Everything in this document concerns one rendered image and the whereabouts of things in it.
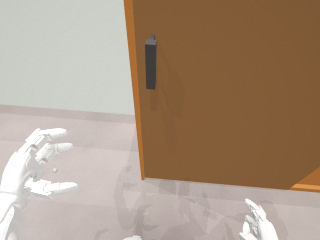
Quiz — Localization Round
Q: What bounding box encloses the robot left hand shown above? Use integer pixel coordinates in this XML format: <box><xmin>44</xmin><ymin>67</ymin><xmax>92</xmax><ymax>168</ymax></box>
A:
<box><xmin>0</xmin><ymin>128</ymin><xmax>79</xmax><ymax>200</ymax></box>

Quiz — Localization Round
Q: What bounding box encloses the left robot forearm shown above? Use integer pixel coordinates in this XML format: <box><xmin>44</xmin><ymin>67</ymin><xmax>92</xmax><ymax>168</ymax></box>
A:
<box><xmin>0</xmin><ymin>192</ymin><xmax>28</xmax><ymax>240</ymax></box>

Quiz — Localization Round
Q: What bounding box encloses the handle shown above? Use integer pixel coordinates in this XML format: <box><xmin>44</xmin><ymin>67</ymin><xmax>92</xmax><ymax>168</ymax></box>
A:
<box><xmin>145</xmin><ymin>33</ymin><xmax>157</xmax><ymax>90</ymax></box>

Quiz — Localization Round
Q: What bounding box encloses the robot right hand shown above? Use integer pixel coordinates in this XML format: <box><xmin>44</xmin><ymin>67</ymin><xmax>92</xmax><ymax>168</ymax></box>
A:
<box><xmin>239</xmin><ymin>198</ymin><xmax>278</xmax><ymax>240</ymax></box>

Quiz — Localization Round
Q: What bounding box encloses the wardrobe door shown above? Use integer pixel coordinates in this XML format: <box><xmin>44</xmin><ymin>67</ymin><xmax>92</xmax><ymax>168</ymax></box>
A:
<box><xmin>132</xmin><ymin>0</ymin><xmax>320</xmax><ymax>190</ymax></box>
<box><xmin>297</xmin><ymin>167</ymin><xmax>320</xmax><ymax>186</ymax></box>

